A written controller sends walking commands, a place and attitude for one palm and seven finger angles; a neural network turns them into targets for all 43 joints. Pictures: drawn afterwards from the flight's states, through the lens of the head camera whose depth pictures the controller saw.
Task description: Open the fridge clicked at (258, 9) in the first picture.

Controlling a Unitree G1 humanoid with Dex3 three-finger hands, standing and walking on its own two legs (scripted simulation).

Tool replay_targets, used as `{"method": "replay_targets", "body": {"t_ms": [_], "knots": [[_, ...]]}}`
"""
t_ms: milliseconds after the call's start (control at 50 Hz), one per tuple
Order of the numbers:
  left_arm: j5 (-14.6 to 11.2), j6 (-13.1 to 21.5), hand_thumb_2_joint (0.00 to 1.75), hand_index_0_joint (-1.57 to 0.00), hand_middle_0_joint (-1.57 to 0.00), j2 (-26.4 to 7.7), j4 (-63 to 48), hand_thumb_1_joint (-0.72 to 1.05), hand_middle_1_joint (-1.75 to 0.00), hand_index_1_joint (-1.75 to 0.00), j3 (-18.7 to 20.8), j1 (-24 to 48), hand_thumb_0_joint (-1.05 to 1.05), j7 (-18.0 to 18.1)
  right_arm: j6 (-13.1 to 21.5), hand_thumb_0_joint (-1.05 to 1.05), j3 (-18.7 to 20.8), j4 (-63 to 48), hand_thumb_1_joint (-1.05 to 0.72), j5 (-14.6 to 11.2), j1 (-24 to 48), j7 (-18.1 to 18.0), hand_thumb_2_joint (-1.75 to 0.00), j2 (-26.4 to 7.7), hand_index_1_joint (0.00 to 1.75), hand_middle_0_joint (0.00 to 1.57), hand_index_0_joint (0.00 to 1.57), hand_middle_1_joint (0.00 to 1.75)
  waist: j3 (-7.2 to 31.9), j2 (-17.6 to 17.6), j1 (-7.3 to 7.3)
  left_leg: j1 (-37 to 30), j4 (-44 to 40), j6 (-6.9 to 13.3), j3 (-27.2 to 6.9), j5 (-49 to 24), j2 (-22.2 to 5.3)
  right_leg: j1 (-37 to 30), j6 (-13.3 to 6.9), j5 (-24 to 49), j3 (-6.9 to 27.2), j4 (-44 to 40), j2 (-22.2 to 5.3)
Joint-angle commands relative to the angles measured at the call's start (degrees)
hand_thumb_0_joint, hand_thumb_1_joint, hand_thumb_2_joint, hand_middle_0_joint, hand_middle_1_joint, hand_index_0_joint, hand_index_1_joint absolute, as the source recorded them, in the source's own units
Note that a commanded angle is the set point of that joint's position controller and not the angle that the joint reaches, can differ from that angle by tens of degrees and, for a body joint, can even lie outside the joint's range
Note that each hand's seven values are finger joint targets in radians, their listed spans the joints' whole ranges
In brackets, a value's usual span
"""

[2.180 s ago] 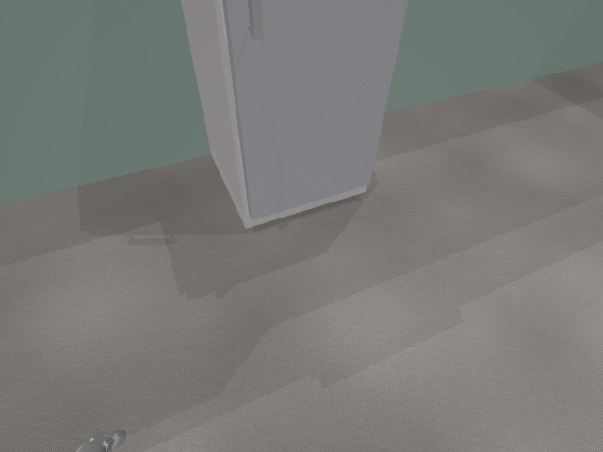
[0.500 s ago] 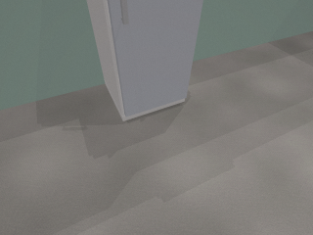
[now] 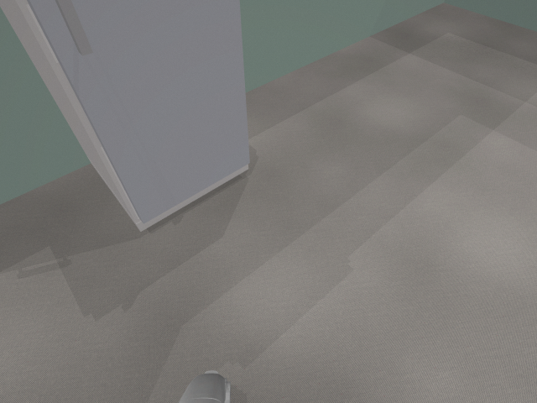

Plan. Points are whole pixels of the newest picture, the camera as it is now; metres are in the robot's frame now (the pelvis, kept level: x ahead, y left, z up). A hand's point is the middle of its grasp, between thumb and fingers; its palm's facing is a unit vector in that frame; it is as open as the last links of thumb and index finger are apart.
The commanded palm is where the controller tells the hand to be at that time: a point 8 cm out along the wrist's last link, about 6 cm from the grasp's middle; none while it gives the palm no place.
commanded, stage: walk to a spot facing it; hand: left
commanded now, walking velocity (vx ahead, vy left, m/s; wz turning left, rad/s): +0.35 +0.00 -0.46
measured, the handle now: out of the picture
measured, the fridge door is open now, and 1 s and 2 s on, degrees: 0 0 0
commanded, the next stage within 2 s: turn to face it in 0.88 s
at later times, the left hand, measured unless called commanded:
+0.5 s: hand (161, 298) +0.33 +0.25 -0.17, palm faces -0.21 -0.96 -0.19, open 7.4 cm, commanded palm none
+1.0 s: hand (258, 210) +0.57 +0.07 -0.17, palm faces -0.53 -0.82 -0.23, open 7.3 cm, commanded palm none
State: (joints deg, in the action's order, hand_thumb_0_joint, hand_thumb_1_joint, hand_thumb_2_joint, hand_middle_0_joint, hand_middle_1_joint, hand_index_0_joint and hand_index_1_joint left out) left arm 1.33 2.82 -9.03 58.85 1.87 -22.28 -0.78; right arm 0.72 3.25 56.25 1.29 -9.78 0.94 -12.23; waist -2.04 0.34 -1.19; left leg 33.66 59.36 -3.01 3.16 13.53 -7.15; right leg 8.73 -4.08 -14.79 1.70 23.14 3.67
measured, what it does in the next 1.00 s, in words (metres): walks ahead, turning right: left foot, then right foot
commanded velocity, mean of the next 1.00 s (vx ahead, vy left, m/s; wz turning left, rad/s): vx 0.28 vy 0.00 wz -0.52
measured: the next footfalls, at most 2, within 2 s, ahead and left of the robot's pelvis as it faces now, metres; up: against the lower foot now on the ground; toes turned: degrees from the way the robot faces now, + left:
left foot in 0.22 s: +0.24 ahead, +0.16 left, +0.00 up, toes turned +0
right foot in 0.78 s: +0.42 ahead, -0.14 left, +0.00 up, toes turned -34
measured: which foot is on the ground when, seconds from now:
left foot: up 0.00-0.20, down 0.22-0.78, up 0.80-1.00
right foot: down 0.00-0.24, up 0.26-0.76, down 0.78-1.00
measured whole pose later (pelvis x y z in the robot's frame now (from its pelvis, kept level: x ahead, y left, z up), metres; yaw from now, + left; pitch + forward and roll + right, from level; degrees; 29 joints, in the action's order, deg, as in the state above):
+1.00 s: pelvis +0.40 -0.04 -0.01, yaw -33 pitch +0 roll +0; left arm 1.0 2.1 -11.4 54.8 3.6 -10.9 -0.4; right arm 1.0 2.8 53.3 1.3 -10.5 -0.5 -10.3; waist -4.8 0.6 1.7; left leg 33.1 64.8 -4.3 2.6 19.0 -10.3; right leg 16.9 -5.4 -12.8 -2.5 29.2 4.0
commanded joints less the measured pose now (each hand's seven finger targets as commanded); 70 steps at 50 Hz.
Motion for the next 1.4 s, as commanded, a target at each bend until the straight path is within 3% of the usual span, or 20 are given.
{"method": "replay_targets", "body": {"t_ms": [0,100,160,180,200,220,280,360,640,700,720,760,800,900,1040,1160,1180,1220,1300,1380], "knots": [[0.15,1.41,0.9,-0.2,-0.2,-10.98,-2.05,0.9,-0.3,-0.3,3.18,-4.06,0.0,1.29,1.7,0.0,1.0,-6.18,-0.9,-0.02,4.56,0.36,-0.9,-2.92,0.3,0.2,0.2,0.3,-1.17,-6.08,-1.17,5.69,-5.45,-0.74,-0.64,-3.28,-0.07,-3.18,-6.91,6.4,14.63,-10.53,-14.57],[0.58,1.06,0.9,-0.2,-0.2,-11.24,-2.26,0.9,-0.3,-0.3,3.4,-3.99,0.0,1.86,2.83,0.0,0.54,-8.99,-0.9,-0.43,8.8,0.32,-0.9,-2.06,0.3,0.2,0.2,0.3,-0.76,-6.93,-2.33,-1.65,-18.54,0.38,-0.05,0.07,1.83,-4.61,-6.1,16.74,15.58,-5.87,-15.31],[0.05,0.83,0.9,-0.2,-0.2,-11.92,-3.15,0.9,-0.3,-0.3,3.93,-0.72,0.0,1.69,3.55,0.0,1.01,-6.36,-0.9,-0.29,-0.04,-0.62,-0.9,-3.92,0.3,0.2,0.2,0.3,1.85,-6.19,2.2,-20.05,-29.97,1.51,2.28,-2.71,5.19,1.47,-3.86,23.72,13.04,3.36,-11.4],[-0.31,0.86,0.9,-0.2,-0.2,-10.84,-3.57,0.9,-0.3,-0.3,4.0,-0.33,0.0,1.4,3.84,0.0,1.7,-3.85,-0.9,-0.13,-8.48,-1.55,-0.9,-6.92,0.3,0.2,0.2,0.3,6.12,-3.23,5.55,-34.64,-32.36,2.67,0.22,-4.22,2.85,8.13,-1.98,23.21,10.78,13.69,-8.25],[-0.94,0.61,0.9,-0.2,-0.2,-7.32,-4.36,0.9,-0.3,-0.3,3.86,-2.08,0.0,0.81,4.11,0.0,3.54,-1.93,-0.9,0.61,-17.37,-2.11,-0.9,-14.39,0.3,0.2,0.2,0.3,14.01,12.71,8.19,-48.34,-34.22,6.42,-18.41,-2.63,-13.03,19.17,1.12,1.94,3.7,31.54,-1.12],[-0.92,0.89,0.9,-0.2,-0.2,-6.28,-5.49,0.9,-0.3,-0.3,3.44,-2.03,0.0,0.44,3.6,0.0,3.32,-1.34,-0.9,0.36,-20.26,-2.04,-0.9,-16.04,0.3,0.2,0.2,0.3,14.39,18.96,7.47,-48.36,-42.35,10.58,-31.97,-0.25,-23.3,27.77,2.56,-18.09,0.93,46.21,0.64],[0.34,-0.18,0.9,-0.2,-0.2,-6.85,-5.54,0.9,-0.3,-0.3,4.12,3.97,0.0,-0.58,3.75,0.0,1.04,-3.84,-0.9,0.06,-8.39,-1.93,-0.9,-6.9,0.3,0.2,0.2,0.3,-0.57,7.94,3.16,-26.74,-47.84,9.27,-19.5,9.92,-18.03,29.7,2.76,-6.87,1.25,53.61,-7.53],[0.71,-2.91,0.9,-0.2,-0.2,-3.98,-5.18,0.9,-0.3,-0.3,3.89,2.25,0.0,-1.68,4.9,0.0,0.08,-2.62,-0.9,-0.16,-7.38,-2.33,-0.9,-3.33,0.3,0.2,0.2,0.3,-1.6,7.64,-0.49,-20.94,-47.82,6.43,-1.17,-3.58,-12.18,26.48,4.27,2.08,-1.06,50.15,-9.48],[0.45,-2.83,0.9,-0.2,-0.2,-3.11,-11.45,0.9,-0.3,-0.3,2.35,21.9,0.0,-2.55,4.02,0.0,0.73,2.51,-0.9,0.47,-18.75,-2.32,-0.9,-5.85,0.3,0.2,0.2,0.3,-4.59,6.67,4.37,-37.6,-42.06,8.25,13.29,-31.89,-13.6,28.1,2.67,4.59,-10.53,17.46,-7.16],[0.65,-1.74,0.9,-0.2,-0.2,-6.18,-8.74,0.9,-0.3,-0.3,3.18,11.8,0.0,-1.95,3.67,0.0,1.52,1.43,-0.9,0.17,-17.11,-2.14,-0.9,-8.76,0.3,0.2,0.2,0.3,3.45,6.82,-0.67,-37.59,-23.83,6.17,16.27,-51.75,-13.03,11.31,-0.56,0.43,-13.44,11.69,-2.08],[0.82,-1.04,0.9,-0.2,-0.2,-8.76,-6.19,0.9,-0.3,-0.3,4.12,2.85,0.0,-1.68,3.5,0.0,1.32,0.38,-0.9,-0.2,-15.33,-1.78,-0.9,-9.3,0.3,0.2,0.2,0.3,8.71,5.28,-5.38,-30.59,-11.19,3.7,17.76,-46.05,-11.86,-3.75,-1.67,5.56,-13.26,7.61,-1.67],[-0.55,-0.38,0.9,-0.2,-0.2,-21.1,-4.28,0.9,-0.3,-0.3,6.71,-6.3,0.0,-0.07,3.46,0.0,0.22,-3.61,-0.9,-1.47,-15.5,-1.42,-0.9,-3.53,0.3,0.2,0.2,0.3,22.7,-14.21,-6.83,3.52,25.55,-1.79,9.55,21.63,2.4,-31.66,-13.84,24.91,32.44,1.56,-29.07],[-1.25,-0.86,0.9,-0.2,-0.2,-17.37,-5.67,0.9,-0.3,-0.3,6.15,-0.02,0.0,0.94,3.43,0.0,0.91,-4.71,-0.9,-1.07,-8.59,-1.66,-0.9,-4.78,0.3,0.2,0.2,0.3,12.32,-2.48,-5.1,5.78,24.88,0.16,-0.08,11.73,-2.92,-19.46,-12.29,22.54,21.37,-1.57,-25.21],[-0.02,0.53,0.9,-0.2,-0.2,-12.52,-7.53,0.9,-0.3,-0.3,4.17,10.47,0.0,1.31,0.55,0.0,0.65,-3.03,-0.9,0.1,-10.97,-1.69,-0.9,-2.13,0.3,0.2,0.2,0.3,3.04,-1.76,3.59,-4.84,9.16,-1.33,-0.89,6.69,-3.64,8.26,-7.53,22.86,8.55,-5.58,-17.12],[-0.12,0.64,0.9,-0.2,-0.2,-9.64,-5.92,0.9,-0.3,-0.3,3.13,7.28,0.0,1.37,0.23,0.0,-0.18,-4.15,-0.9,-0.13,-4.71,-1.07,-0.9,-1.1,0.3,0.2,0.2,0.3,4.51,-8.56,2.53,-4.74,-6.56,-1.2,0.66,-0.7,-0.51,4.07,-5.61,28.65,4.16,-3.95,-13.15],[-0.54,-0.22,0.9,-0.2,-0.2,-9.07,-3.14,0.9,-0.3,-0.3,2.02,4.88,0.0,2.64,1.54,0.0,-1.16,-1.84,-0.9,-0.43,-3.23,-1.07,-0.9,-1.15,0.3,0.2,0.2,0.3,5.05,-5.21,1.46,-18.22,-29.74,0.87,1.09,-9.15,3.81,-2.14,-1.28,30.33,0.16,3.36,-13.82],[-0.68,-0.54,0.9,-0.2,-0.2,-8.56,-3.03,0.9,-0.3,-0.3,1.86,3.68,0.0,2.76,1.8,0.0,-0.72,-1.0,-0.9,-0.19,-6.19,-1.07,-0.9,-3.56,0.3,0.2,0.2,0.3,6.8,-0.5,2.1,-24.54,-32.6,1.84,-1.23,-20.03,2.41,-0.26,0.81,25.41,-1.53,9.42,-12.25],[-1.46,-1.11,0.9,-0.2,-0.2,-5.23,-3.38,0.9,-0.3,-0.3,1.09,-0.2,0.0,2.87,1.28,0.0,0.47,-0.67,-0.9,-0.04,-9.89,-1.29,-0.9,-10.25,0.3,0.2,0.2,0.3,9.52,17.34,1.72,-34.83,-35.12,12.96,-20.22,-51.89,-15.88,14.1,6.38,-19.47,-6.32,29.22,-4.7],[-0.38,-2.63,0.9,-0.2,-0.2,-8.5,-4.12,0.9,-0.3,-0.3,2.42,7.75,0.0,2.4,-0.18,0.0,-0.24,-1.79,-0.9,-0.13,-4.58,-2.21,-0.9,-7.56,0.3,0.2,0.2,0.3,1.39,9.91,1.57,-22.67,-40.78,13.58,-18.94,-28.82,-10.41,18.56,6.94,-15.57,-1.71,39.21,-7.79],[-0.29,-3.74,0.9,-0.2,-0.2,-6.7,-4.69,0.9,-0.3,-0.3,3.12,7.13,0.0,1.95,-0.56,0.0,1.22,-3.25,-0.9,-0.21,-3.64,-1.98,-0.9,-7.89,0.3,0.2,0.2,0.3,5.08,6.96,1.32,-21.44,-43.32,11.83,-16.24,-12.45,-5.86,17.97,7.59,-8.45,-2.25,38.24,-7.21]]}}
